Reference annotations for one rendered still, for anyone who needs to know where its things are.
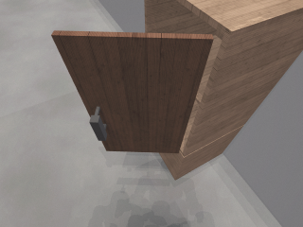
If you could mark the cupboard door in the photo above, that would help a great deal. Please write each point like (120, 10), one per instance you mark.
(144, 83)

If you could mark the handle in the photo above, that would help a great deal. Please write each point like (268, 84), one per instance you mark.
(98, 127)

